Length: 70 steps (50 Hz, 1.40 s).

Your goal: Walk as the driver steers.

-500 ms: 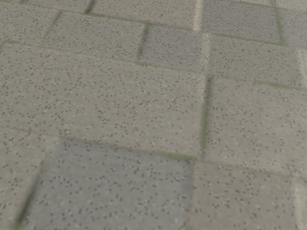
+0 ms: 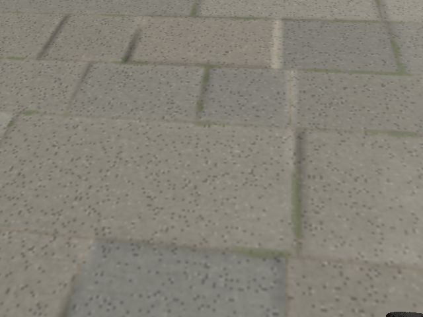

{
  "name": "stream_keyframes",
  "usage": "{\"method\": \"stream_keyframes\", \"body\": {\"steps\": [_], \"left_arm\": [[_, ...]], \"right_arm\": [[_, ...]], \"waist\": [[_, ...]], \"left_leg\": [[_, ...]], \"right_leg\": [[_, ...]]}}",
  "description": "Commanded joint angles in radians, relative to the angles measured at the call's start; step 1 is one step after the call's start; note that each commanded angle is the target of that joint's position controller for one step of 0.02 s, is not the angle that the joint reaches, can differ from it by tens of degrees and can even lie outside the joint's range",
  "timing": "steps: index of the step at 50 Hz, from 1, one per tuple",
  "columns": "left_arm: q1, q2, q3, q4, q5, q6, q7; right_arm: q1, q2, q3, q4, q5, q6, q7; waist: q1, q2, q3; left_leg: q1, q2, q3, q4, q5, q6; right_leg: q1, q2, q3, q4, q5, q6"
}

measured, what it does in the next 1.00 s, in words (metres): walks ahead: left foot, then right foot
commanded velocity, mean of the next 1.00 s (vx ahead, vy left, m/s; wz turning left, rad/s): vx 0.47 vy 0.00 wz -0.18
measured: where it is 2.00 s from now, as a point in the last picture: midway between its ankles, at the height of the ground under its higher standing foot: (278, 231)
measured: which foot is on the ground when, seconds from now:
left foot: up 0.00-0.12, down 0.14-0.64, up 0.66-1.00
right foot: down 0.00-0.14, up 0.16-0.60, down 0.62-1.00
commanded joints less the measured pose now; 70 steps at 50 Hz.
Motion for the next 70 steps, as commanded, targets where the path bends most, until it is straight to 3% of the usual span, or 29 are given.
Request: {"method": "stream_keyframes", "body": {"steps": [1, 6, 7, 8, 9, 10, 13, 21, 27, 29, 31, 32, 33, 34, 35, 36, 38, 42, 50, 54, 57, 58, 59, 60, 61, 62, 64, 66, 70], "left_arm": [[-0.05, 0.211, 0.06, -0.092, -0.004, 0.006, 0.015], [-0.082, 0.184, 0.057, -0.123, -0.003, 0.002, 0.01], [-0.089, 0.126, 0.039, -0.135, 0.01, -0.002, 0.005], [-0.038, 0.02, 0.008, -0.188, 0.004, -0.012, 0.009], [0.01, 0.089, 0.022, -0.188, -0.028, -0.017, 0.011], [-0.035, 0.16, 0.042, -0.171, -0.035, -0.013, 0.008], [-0.13, 0.144, 0.046, -0.165, -0.009, -0.004, -0.005], [-0.293, 0.076, 0.016, -0.235, 0.001, 0.0, -0.042], [-0.471, 0.063, 0.001, -0.3, 0.0, -0.023, -0.075], [-0.431, 0.105, 0.02, -0.302, 0.008, -0.026, -0.076], [-0.167, 0.19, 0.067, -0.231, 0.013, -0.02, -0.056], [0.01, 0.272, 0.09, -0.197, 0.025, -0.008, -0.034], [-0.012, 0.319, 0.084, -0.204, 0.039, -0.01, -0.031], [-0.02, 0.222, 0.065, -0.212, 0.038, -0.017, -0.034], [-0.076, 0.189, 0.051, -0.193, 0.031, -0.024, -0.035], [-0.127, 0.158, 0.043, -0.179, 0.025, -0.032, -0.038], [-0.202, 0.11, 0.035, -0.172, 0.036, -0.051, -0.044], [-0.237, 0.108, 0.046, -0.123, 0.039, -0.086, -0.039], [-0.162, 0.178, 0.07, -0.055, 0.027, -0.064, -0.011], [-0.132, 0.208, 0.081, -0.029, 0.006, -0.031, -0.006], [-0.184, 0.244, 0.088, -0.049, -0.005, -0.002, 0.008], [-0.201, 0.225, 0.078, -0.058, -0.014, -0.002, 0.011], [-0.149, 0.13, 0.048, -0.084, 0.029, -0.015, 0.007], [-0.038, 0.081, 0.02, -0.117, 0.041, -0.036, -0.006], [-0.14, 0.193, 0.043, -0.104, 0.018, -0.049, -0.013], [-0.22, 0.191, 0.041, -0.14, -0.005, -0.051, -0.01], [-0.235, 0.184, 0.045, -0.13, 0.028, -0.037, 0.015], [-0.203, 0.178, 0.046, -0.126, 0.033, -0.011, 0.018], [-0.219, 0.136, 0.031, -0.129, 0.04, 0.009, 0.028]], "right_arm": [[-0.161, -0.018, -0.001, -0.111, 0.005, -0.026, 0.013], [0.048, -0.115, -0.048, -0.069, 0.023, -0.021, -0.019], [0.183, -0.159, -0.065, -0.049, 0.015, -0.023, -0.031], [0.299, -0.269, -0.086, -0.033, -0.019, -0.015, -0.034], [0.278, -0.236, -0.076, -0.024, -0.028, -0.014, -0.022], [0.209, -0.157, -0.055, -0.033, -0.016, -0.014, -0.024], [0.134, -0.07, -0.032, -0.018, -0.023, -0.012, -0.031], [0.145, -0.113, -0.048, 0.037, -0.011, -0.02, -0.039], [0.264, -0.154, -0.051, 0.114, 0.022, 0.004, -0.033], [0.276, -0.185, -0.053, 0.133, 0.029, 0.02, -0.034], [0.263, -0.186, -0.042, 0.141, 0.029, 0.031, -0.041], [0.27, -0.121, -0.014, 0.11, 0.001, 0.023, -0.041], [0.404, -0.002, 0.021, 0.093, 0.003, 0.006, -0.028], [0.29, -0.138, -0.015, 0.102, 0.037, -0.006, -0.024], [0.208, -0.15, -0.025, 0.061, 0.056, -0.007, -0.025], [0.182, -0.122, -0.019, 0.061, 0.044, -0.006, -0.032], [0.233, -0.091, -0.023, 0.084, 0.025, 0.02, -0.036], [0.223, -0.04, -0.02, 0.083, 0.025, 0.061, -0.042], [-0.025, -0.003, 0.002, -0.01, 0.014, 0.045, 0.002], [-0.092, -0.02, -0.002, -0.069, 0.013, 0.047, 0.025], [0.094, -0.096, -0.047, -0.052, 0.005, 0.055, 0.024], [0.241, -0.149, -0.078, -0.018, 0.002, 0.056, 0.01], [0.287, -0.237, -0.096, -0.008, 0.002, 0.066, -0.015], [0.223, -0.31, -0.099, -0.068, -0.022, 0.056, -0.01], [0.229, -0.226, -0.082, -0.09, -0.014, 0.052, 0.001], [0.18, -0.185, -0.07, -0.085, -0.004, 0.044, 0.004], [0.094, -0.125, -0.056, -0.083, 0.018, 0.044, -0.008], [0.058, -0.127, -0.056, -0.096, -0.008, 0.05, -0.017], [0.065, -0.158, -0.065, -0.081, -0.002, 0.065, -0.042]], "waist": [[0.008, -0.183, 0.02], [-0.118, -0.172, -0.029], [-0.181, -0.106, -0.122], [-0.173, 0.211, -0.275], [-0.133, 0.3, -0.23], [-0.122, 0.192, -0.1], [-0.093, 0.084, 0.017], [-0.104, 0.034, 0.055], [-0.138, 0.011, 0.095], [-0.08, 0.05, 0.036], [0.081, 0.062, -0.13], [0.136, -0.051, -0.286], [0.024, -0.259, -0.459], [0.094, -0.13, -0.415], [0.066, -0.137, -0.227], [0.025, -0.089, -0.142], [-0.047, -0.111, -0.079], [-0.082, -0.089, -0.002], [0.002, -0.044, 0.087], [0.004, -0.056, 0.088], [-0.12, -0.1, -0.052], [-0.203, -0.073, -0.133], [-0.167, 0.132, -0.215], [-0.074, 0.264, -0.423], [-0.167, 0.039, -0.48], [-0.147, 0.022, -0.33], [-0.078, -0.041, -0.149], [-0.035, 0.012, -0.13], [-0.032, 0.03, -0.16]], "left_leg": [[-0.005, -0.031, 0.035, -0.158, 0.111, -0.033], [0.381, 0.001, 0.004, -0.288, 0.186, 0.003], [0.561, 0.102, -0.09, -0.306, 0.132, 0.047], [0.798, 0.369, -0.516, -0.43, -0.15, 0.173], [0.728, 0.439, -0.789, -0.552, -0.38, 0.241], [0.625, 0.415, -0.668, -0.561, -0.392, 0.223], [0.433, 0.288, -0.291, -0.568, 0.02, 0.175], [0.415, 0.266, 0.025, -0.633, 0.354, 0.194], [0.495, 0.294, 0.097, -0.611, 0.506, 0.177], [0.556, 0.303, 0.092, -0.494, 0.835, 0.166], [0.445, 0.249, 0.128, -0.168, 0.969, 0.119], [0.187, 0.185, 0.127, 0.162, 0.552, 0.082], [-0.12, 0.005, 0.004, 0.486, -0.27, 0.032], [-0.186, 0.028, -0.122, 0.567, -0.257, 0.034], [-0.25, 0.073, -0.087, 0.548, -0.167, 0.036], [-0.228, 0.118, -0.069, 0.494, -0.082, 0.031], [-0.119, 0.163, -0.076, 0.442, 0.031, 0.016], [-0.13, 0.171, -0.083, 0.37, 0.116, -0.012], [-0.2, 0.142, 0.005, -0.047, 0.383, 0.014], [-0.225, 0.109, 0.064, -0.124, 0.258, 0.066], [0.053, -0.02, 0.151, -0.149, 0.175, 0.123], [0.287, -0.05, 0.131, -0.244, 0.318, 0.159], [0.581, 0.128, -0.126, -0.212, 0.706, 0.221], [0.853, 0.404, -0.689, -0.274, 0.793, 0.483], [0.828, 0.379, -0.626, -0.334, 0.779, 0.441], [0.705, 0.337, -0.477, -0.346, 0.755, 0.395], [0.444, 0.248, -0.332, -0.383, 0.72, 0.322], [0.298, 0.208, -0.286, -0.423, 0.766, 0.312], [0.25, 0.167, -0.23, -0.403, 0.828, 0.293]], "right_leg": [[-0.04, -0.15, 0.184, -0.126, 0.093, -0.175], [-0.22, -0.13, 0.216, 0.027, 0.09, -0.087], [-0.297, -0.064, 0.154, 0.254, 0.058, -0.047], [-0.529, 0.066, 0.021, 0.621, -0.239, 0.012], [-0.661, 0.026, 0.033, 0.832, -0.304, 0.025], [-0.709, -0.03, 0.028, 0.908, -0.214, 0.017], [-0.641, -0.112, -0.003, 0.851, -0.031, 0.011], [-0.655, -0.121, -0.071, 0.547, 0.215, 0.039], [-0.548, -0.059, -0.157, 0.27, 0.232, -0.029], [-0.431, -0.007, -0.197, 0.225, 0.146, -0.069], [-0.023, 0.023, -0.21, 0.161, 0.221, -0.124], [0.326, -0.186, 0.02, 0.224, 0.279, -0.177], [0.548, -0.443, 0.515, 0.103, 0.086, -0.32], [0.456, -0.425, 0.52, 0.013, 0.025, -0.287], [0.317, -0.383, 0.328, -0.013, 0.084, -0.242], [0.187, -0.333, 0.211, -0.04, 0.167, -0.215], [0.013, -0.275, 0.06, -0.121, 0.225, -0.191], [-0.086, -0.258, -0.1, -0.213, 0.315, -0.189], [0.043, -0.263, -0.296, -0.231, 0.365, -0.153], [0.187, -0.301, -0.334, -0.134, 0.543, -0.128], [0.178, -0.264, -0.366, 0.217, 1.061, -0.075], [0.069, -0.213, -0.385, 0.444, 0.962, -0.027], [-0.218, -0.121, -0.369, 0.764, 0.211, 0.038], [-0.537, 0.078, -0.191, 1.126, -0.429, 0.097], [-0.568, 0.018, -0.022, 1.143, -0.38, 0.079], [-0.606, -0.018, -0.036, 1.078, -0.299, 0.059], [-0.573, -0.08, -0.056, 0.93, -0.183, 0.069], [-0.47, -0.076, -0.059, 0.876, -0.132, 0.083], [-0.462, -0.044, -0.072, 0.704, -0.048, 0.127]]}}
